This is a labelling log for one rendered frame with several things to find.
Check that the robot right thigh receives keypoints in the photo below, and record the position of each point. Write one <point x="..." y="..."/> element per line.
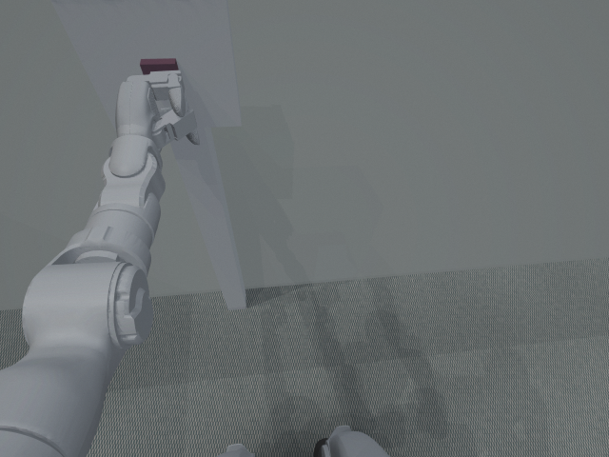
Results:
<point x="352" y="444"/>

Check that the panel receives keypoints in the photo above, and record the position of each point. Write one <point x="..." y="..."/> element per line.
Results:
<point x="112" y="36"/>

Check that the left robot forearm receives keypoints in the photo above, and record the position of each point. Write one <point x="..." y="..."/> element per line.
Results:
<point x="123" y="224"/>

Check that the robot left hand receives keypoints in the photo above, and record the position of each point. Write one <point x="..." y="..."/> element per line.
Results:
<point x="137" y="112"/>

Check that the button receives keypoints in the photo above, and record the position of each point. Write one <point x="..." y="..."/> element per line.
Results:
<point x="148" y="65"/>

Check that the robot right shin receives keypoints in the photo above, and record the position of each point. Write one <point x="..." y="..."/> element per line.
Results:
<point x="339" y="430"/>

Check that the left robot upper arm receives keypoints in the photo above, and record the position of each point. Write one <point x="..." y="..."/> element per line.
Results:
<point x="80" y="320"/>

